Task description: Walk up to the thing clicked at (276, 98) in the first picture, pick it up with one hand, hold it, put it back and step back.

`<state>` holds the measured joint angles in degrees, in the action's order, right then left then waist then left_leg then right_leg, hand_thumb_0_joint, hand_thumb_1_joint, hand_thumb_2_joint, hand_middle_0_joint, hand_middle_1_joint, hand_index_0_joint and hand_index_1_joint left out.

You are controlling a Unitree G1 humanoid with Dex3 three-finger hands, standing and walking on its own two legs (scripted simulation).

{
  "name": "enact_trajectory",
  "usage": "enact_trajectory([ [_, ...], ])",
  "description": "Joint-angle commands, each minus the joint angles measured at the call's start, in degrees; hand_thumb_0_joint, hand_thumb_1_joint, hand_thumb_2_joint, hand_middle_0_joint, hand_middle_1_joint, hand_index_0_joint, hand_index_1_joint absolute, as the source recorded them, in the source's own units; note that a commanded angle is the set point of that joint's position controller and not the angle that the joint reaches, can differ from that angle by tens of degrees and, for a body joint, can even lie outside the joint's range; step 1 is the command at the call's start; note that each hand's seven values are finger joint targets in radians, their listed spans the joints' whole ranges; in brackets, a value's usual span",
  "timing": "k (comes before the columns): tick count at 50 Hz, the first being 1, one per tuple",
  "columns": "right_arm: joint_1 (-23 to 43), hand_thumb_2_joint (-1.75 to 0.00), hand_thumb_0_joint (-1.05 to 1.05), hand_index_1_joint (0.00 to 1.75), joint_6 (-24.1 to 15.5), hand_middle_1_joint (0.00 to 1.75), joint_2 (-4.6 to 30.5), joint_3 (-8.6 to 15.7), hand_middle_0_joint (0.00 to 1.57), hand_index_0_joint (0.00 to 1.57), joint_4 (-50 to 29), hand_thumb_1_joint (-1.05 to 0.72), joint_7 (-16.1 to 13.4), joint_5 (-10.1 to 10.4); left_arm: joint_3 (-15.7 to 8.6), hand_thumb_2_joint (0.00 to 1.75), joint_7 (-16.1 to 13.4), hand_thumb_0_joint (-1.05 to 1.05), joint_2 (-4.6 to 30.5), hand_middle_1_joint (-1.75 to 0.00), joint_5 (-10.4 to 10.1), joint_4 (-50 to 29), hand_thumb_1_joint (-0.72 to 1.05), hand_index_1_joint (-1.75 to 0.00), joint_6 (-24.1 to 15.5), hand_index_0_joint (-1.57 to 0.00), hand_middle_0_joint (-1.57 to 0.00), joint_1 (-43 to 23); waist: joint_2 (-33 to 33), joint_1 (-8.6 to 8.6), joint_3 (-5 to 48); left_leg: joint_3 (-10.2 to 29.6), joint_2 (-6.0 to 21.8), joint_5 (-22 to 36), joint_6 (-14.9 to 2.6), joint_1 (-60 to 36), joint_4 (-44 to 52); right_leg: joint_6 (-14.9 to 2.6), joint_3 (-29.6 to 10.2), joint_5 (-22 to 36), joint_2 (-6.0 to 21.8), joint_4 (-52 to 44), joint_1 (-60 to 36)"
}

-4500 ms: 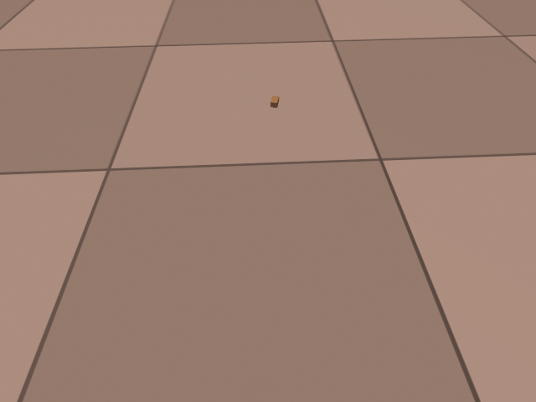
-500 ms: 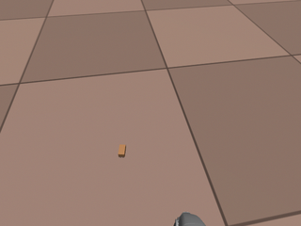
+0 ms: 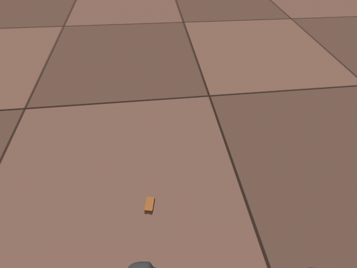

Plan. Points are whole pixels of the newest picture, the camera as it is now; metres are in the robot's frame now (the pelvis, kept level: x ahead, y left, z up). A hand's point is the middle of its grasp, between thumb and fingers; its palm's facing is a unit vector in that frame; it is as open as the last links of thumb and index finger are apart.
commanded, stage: walk up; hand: left
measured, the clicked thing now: (149, 204) +0.56 +0.17 -0.73
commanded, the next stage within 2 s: stand in 1.46 s
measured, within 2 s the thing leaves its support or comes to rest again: neither
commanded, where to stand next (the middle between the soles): +0.16 +0.00 m, yaw +0 degrees
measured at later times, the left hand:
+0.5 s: hand (87, 266) +0.15 +0.23 -0.13, palm faces -0.07 -0.94 -0.35, open 7.4 cm
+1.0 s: hand (88, 265) +0.15 +0.23 -0.13, palm faces -0.04 -0.95 -0.31, open 7.4 cm
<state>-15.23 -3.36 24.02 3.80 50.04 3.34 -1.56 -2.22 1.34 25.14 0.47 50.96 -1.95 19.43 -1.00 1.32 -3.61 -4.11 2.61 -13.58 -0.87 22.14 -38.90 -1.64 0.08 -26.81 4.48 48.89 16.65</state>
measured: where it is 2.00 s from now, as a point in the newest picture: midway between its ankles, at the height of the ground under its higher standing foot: outside the picture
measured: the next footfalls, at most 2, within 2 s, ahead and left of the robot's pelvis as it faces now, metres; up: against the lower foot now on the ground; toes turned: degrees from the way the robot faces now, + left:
right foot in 0.26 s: +0.14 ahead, -0.13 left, +0.00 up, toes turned -4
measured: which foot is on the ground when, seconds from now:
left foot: down 0.00-1.00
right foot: up 0.00-0.24, down 0.26-1.00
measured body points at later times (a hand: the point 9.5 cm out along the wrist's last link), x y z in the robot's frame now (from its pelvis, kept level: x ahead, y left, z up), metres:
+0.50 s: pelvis +0.05 -0.01 +0.01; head +0.06 -0.02 +0.46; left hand +0.15 +0.28 -0.11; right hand +0.12 -0.31 -0.12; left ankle +0.08 +0.12 -0.72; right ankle +0.08 -0.13 -0.72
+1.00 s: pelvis +0.06 -0.01 +0.03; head +0.07 -0.01 +0.48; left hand +0.15 +0.28 -0.10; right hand +0.13 -0.32 -0.10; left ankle +0.08 +0.12 -0.72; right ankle +0.08 -0.13 -0.72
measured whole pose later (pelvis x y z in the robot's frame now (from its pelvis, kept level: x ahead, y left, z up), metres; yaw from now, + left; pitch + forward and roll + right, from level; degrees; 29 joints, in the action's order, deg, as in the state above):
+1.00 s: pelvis +0.06 -0.01 +0.03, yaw -2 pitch -2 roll +0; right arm -4.4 -1.4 21.0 -0.4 67.4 0.7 -0.7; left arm -0.5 1.5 19.6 0.1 66.9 0.4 4.1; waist -0.4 0.0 -2.8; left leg -4.6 2.8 -9.5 1.1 7.5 -19.2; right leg 0.3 1.9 -8.4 1.1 19.3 8.8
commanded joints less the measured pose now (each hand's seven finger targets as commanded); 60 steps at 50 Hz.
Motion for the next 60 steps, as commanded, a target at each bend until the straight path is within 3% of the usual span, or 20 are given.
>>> enact_trajectory([
  [1,-4.2,-0.90,0.00,0.30,-1.3,0.30,15.6,3.8,0.20,0.20,-3.4,-0.90,-2.8,1.1,-2.5,0.90,-2.2,0.00,11.3,-0.30,-0.7,-2.9,0.90,-0.30,-1.1,-0.20,-0.20,0.1,6.4,-1.93,-0.1,24.8,18.3,11.8,-13.17,-12.5,19.4,-0.71,-5.2,-2.6,-1.8,15.6,17.4],
  [2,-2.7,-0.90,0.00,0.30,-1.4,0.30,15.0,3.5,0.20,0.20,-3.6,-0.90,-3.2,1.0,-2.6,0.90,-2.1,0.00,10.9,-0.30,-1.0,-1.9,0.90,-0.30,-1.0,-0.20,-0.20,1.2,8.3,-1.05,0.4,20.1,16.2,15.1,-11.57,-11.4,17.9,-0.75,-4.9,-1.0,-0.6,13.0,15.0],
  [4,0.2,-0.90,0.00,0.30,-1.3,0.30,14.3,2.8,0.20,0.20,-3.6,-0.90,-3.5,1.1,-2.4,0.90,-1.6,0.00,10.0,-0.30,-0.8,-0.1,0.90,-0.30,-0.4,-0.20,-0.20,3.0,11.1,-0.01,1.9,13.5,14.0,17.5,-10.86,-7.8,16.4,-0.14,-1.9,1.9,-0.1,7.8,10.0],
  [7,2.1,-0.90,0.00,0.30,-1.1,0.30,13.6,2.0,0.20,0.20,-4.0,-0.90,-3.9,0.8,-2.3,0.90,-1.3,0.00,8.1,-0.30,-0.5,0.5,0.90,-0.30,0.6,-0.20,-0.20,0.6,11.1,-0.36,3.3,10.9,13.5,18.6,-10.32,-5.3,14.7,0.29,-0.2,5.2,-0.2,-1.1,4.1],
  [10,2.9,-0.90,0.00,0.30,-0.3,0.30,13.5,1.5,0.20,0.20,-3.6,-0.90,-4.0,1.3,-2.5,0.90,-1.5,0.00,7.8,-0.30,-0.3,1.2,0.90,-0.30,0.7,-0.20,-0.20,-1.5,10.2,-0.55,5.6,9.5,13.1,22.6,-9.88,-4.6,10.0,0.21,1.9,8.7,-2.2,-7.9,-0.9],
  [11,4.5,-0.90,0.00,0.30,0.0,0.30,13.1,1.2,0.20,0.20,-3.7,-0.90,-4.0,1.6,-2.6,0.90,-1.7,0.00,7.8,-0.30,-0.2,1.8,0.90,-0.30,0.7,-0.20,-0.20,-1.0,9.5,0.51,6.4,9.0,12.6,19.9,-8.83,-3.4,7.9,-0.20,2.3,12.5,-2.6,-12.9,-4.3],
  [12,4.7,-0.90,0.00,0.30,0.4,0.30,12.0,0.6,0.20,0.20,-3.5,-0.90,-4.0,2.0,-2.9,0.90,-1.7,0.00,9.0,-0.30,0.1,2.0,0.90,-0.30,0.3,-0.20,-0.20,-1.9,7.4,0.73,6.8,8.3,10.8,15.9,-6.49,-1.8,5.8,-0.98,1.1,15.9,-2.6,-16.9,-7.0],
  [13,4.0,-0.90,0.00,0.30,0.6,0.30,10.1,0.0,0.20,0.20,-3.1,-0.90,-3.9,2.2,-3.2,0.90,-1.8,0.00,10.6,-0.30,0.5,1.6,0.90,-0.30,-0.1,-0.20,-0.20,-3.7,3.3,0.41,7.0,7.0,8.9,10.0,-3.83,0.6,3.9,-2.46,-3.6,21.2,0.9,-19.5,-8.7],
  [14,3.1,-0.90,0.00,0.30,0.9,0.30,7.4,-0.7,0.20,0.20,-2.6,-0.90,-3.9,2.6,-3.3,0.90,-1.8,0.00,13.1,-0.30,0.6,0.7,0.90,-0.30,-0.7,-0.20,-0.20,-6.7,-4.0,-1.49,6.2,4.3,4.3,0.5,-0.94,1.0,0.4,-5.10,-15.7,20.0,8.7,-23.9,-4.7],
  [15,3.9,-0.90,0.00,0.30,1.5,0.30,8.4,-0.2,0.20,0.20,-0.9,-0.90,-4.3,2.7,-2.9,0.90,-1.6,0.00,13.9,-0.30,-0.2,1.0,0.90,-0.30,-0.4,-0.20,-0.20,-10.1,-6.5,-1.96,4.9,2.3,0.1,-11.7,-0.63,-5.9,-1.6,-9.60,-18.4,16.9,12.6,-26.2,4.1],
  [16,3.6,-0.90,0.00,0.30,1.6,0.30,9.2,-0.1,0.20,0.20,0.8,-0.90,-4.3,2.3,-2.2,0.90,-1.4,0.00,12.8,-0.30,-0.1,0.5,0.90,-0.30,-0.3,-0.20,-0.20,-13.0,-5.5,-2.97,3.7,3.1,0.6,-10.5,-0.70,-9.1,0.9,-8.71,-16.9,15.0,11.5,-26.0,6.6],
  [18,4.3,-0.90,0.00,0.30,1.0,0.30,10.2,-0.1,0.20,0.20,3.1,-0.90,-4.0,2.3,-1.2,0.90,-1.5,0.00,10.4,-0.30,-0.3,1.6,0.90,-0.30,0.0,-0.20,-0.20,-14.3,-4.2,-2.99,4.7,5.1,3.2,-2.2,-1.44,-11.0,7.5,-3.82,-9.7,16.1,6.5,-23.2,5.0],
  [20,7.4,-0.90,0.00,0.30,0.4,0.30,11.3,-0.7,0.20,0.20,4.0,-0.90,-3.8,2.0,-0.7,0.90,-1.2,0.00,8.6,-0.30,-0.6,3.3,0.90,-0.30,0.2,-0.20,-0.20,-12.8,-3.0,-1.10,5.0,9.3,6.6,-1.3,-2.81,-9.2,11.9,-1.44,-6.4,15.0,2.7,-22.2,1.9],
  [24,8.9,-0.90,0.00,0.30,0.4,0.30,9.8,-1.9,0.20,0.20,7.5,-0.90,-3.6,1.9,-0.7,0.90,-1.2,0.00,8.9,-0.30,-0.8,5.6,0.90,-0.30,0.1,-0.20,-0.20,-15.6,-2.5,-1.26,4.9,6.2,4.7,2.3,-1.29,-9.6,14.1,-1.78,-7.7,18.4,4.3,-25.0,-2.6],
  [30,11.8,-0.90,0.00,0.30,0.4,0.30,9.4,-2.1,0.20,0.20,10.9,-0.90,-3.5,1.5,-0.3,0.90,-1.1,0.00,7.6,-0.30,-0.7,8.5,0.90,-0.30,0.4,-0.20,-0.20,-18.7,-1.4,-1.30,4.5,6.0,5.2,3.0,-0.67,-11.7,18.7,-0.92,-6.4,16.9,3.7,-29.9,-4.4],
  [34,12.6,-0.90,0.00,0.30,0.3,0.30,9.3,-2.2,0.20,0.20,12.6,-0.90,-3.5,1.3,-0.3,0.90,-0.9,0.00,7.0,-0.30,-0.8,9.9,0.90,-0.30,0.5,-0.20,-0.20,-19.4,0.2,-1.06,5.8,5.9,5.6,4.5,-0.29,-13.0,21.0,-0.40,-5.7,19.2,3.7,-31.3,-7.4],
  [38,13.4,-0.90,0.00,0.30,0.2,0.30,9.0,-2.1,0.20,0.20,13.4,-0.90,-3.7,1.3,-0.4,0.90,-0.8,0.00,6.9,-0.30,-0.7,11.1,0.90,-0.30,0.6,-0.20,-0.20,-19.7,0.5,-1.07,6.4,5.6,6.0,6.9,-0.12,-14.1,22.2,-0.16,-5.0,21.9,3.5,-31.7,-9.0],
  [50,14.0,-0.90,0.00,0.30,0.6,0.30,9.1,-2.0,0.20,0.20,14.3,-0.90,-3.7,1.0,-0.3,0.90,-0.8,0.00,6.4,-0.30,-0.4,12.5,0.90,-0.30,0.8,-0.20,-0.20,-19.5,1.3,-1.39,5.0,5.9,6.0,3.6,0.06,-14.6,24.3,0.47,-5.0,19.7,3.3,-34.1,-8.2],
  [53,14.4,-0.90,0.00,0.30,0.5,0.30,8.9,-1.9,0.20,0.20,14.0,-0.90,-3.7,1.2,-0.3,0.90,-0.8,0.00,6.4,-0.30,-0.4,12.9,0.90,-0.30,0.8,-0.20,-0.20,-18.2,1.1,-0.96,6.5,5.6,6.2,6.3,-0.06,-16.3,23.8,0.60,-4.8,22.6,3.4,-33.7,-8.7],
  [60,14.3,-0.90,0.00,0.30,0.8,0.30,9.0,-1.5,0.20,0.20,14.1,-0.90,-3.8,1.2,-0.3,0.90,-1.0,0.00,6.2,-0.30,-0.3,13.3,0.90,-0.30,0.9,-0.20,-0.20,-18.1,0.2,-1.44,5.4,5.9,6.1,6.9,-0.03,-16.6,24.2,0.91,-4.4,22.4,3.2,-34.2,-8.5],
])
